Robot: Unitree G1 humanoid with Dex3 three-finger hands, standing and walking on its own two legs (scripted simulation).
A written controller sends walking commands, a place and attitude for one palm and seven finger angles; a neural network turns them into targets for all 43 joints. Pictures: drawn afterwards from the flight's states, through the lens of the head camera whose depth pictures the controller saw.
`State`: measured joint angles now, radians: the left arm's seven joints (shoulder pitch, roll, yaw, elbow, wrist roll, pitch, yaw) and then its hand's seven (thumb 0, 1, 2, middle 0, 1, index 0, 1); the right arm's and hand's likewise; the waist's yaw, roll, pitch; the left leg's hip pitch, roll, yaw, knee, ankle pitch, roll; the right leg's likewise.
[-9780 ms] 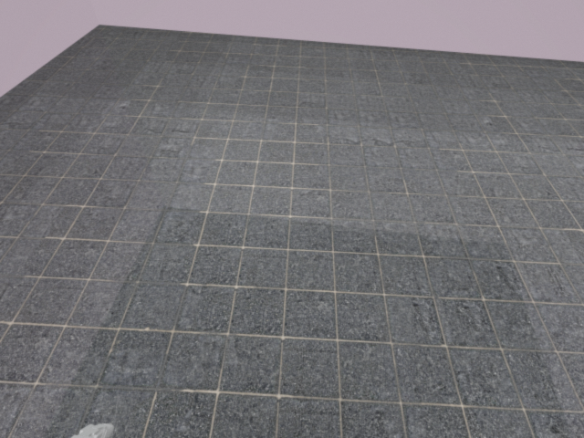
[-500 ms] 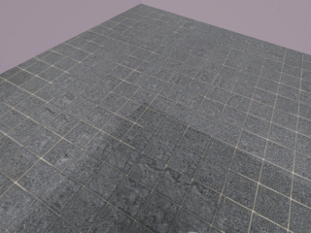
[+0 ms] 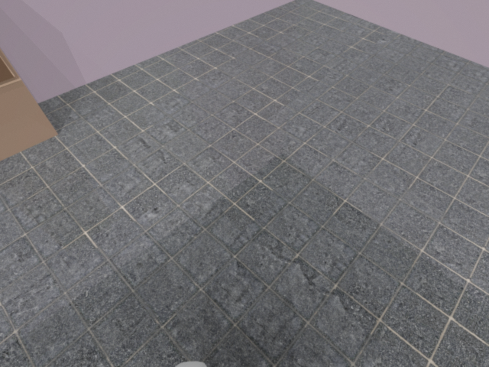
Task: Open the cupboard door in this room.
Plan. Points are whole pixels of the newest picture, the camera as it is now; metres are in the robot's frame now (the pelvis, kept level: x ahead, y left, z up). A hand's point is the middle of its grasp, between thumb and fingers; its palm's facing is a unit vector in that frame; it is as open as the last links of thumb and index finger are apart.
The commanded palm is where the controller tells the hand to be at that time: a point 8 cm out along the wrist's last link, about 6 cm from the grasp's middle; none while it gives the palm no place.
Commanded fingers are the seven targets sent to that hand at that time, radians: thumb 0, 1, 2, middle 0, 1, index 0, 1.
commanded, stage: turn or walk to find it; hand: left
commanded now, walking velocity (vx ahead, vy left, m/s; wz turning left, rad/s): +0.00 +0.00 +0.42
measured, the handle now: out of the picture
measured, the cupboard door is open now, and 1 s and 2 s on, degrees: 0 0 0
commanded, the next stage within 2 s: stand and wait in 0.64 s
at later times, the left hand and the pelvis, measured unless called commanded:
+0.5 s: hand out of the picture +0.04 +0.21 -0.15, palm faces +0.20 -0.94 -0.29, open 7.4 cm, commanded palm none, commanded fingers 0.00 0.90 0.90 -0.20 -0.30 -0.20 -0.30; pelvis -0.02 -0.01 -0.01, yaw +11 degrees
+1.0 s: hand out of the picture -0.12 +0.20 -0.19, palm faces +0.38 -0.90 -0.22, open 7.4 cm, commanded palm none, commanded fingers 0.00 0.90 0.90 -0.20 -0.30 -0.20 -0.30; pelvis -0.04 +0.01 +0.00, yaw +19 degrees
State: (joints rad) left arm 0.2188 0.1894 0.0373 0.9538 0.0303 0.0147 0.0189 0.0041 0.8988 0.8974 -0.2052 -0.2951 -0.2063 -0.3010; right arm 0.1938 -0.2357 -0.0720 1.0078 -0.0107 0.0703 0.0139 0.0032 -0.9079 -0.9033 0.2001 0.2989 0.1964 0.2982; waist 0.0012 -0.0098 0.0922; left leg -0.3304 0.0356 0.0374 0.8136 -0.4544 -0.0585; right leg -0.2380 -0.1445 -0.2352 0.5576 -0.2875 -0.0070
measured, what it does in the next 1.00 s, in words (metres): steps on the spot, turning left: left foot, then right foot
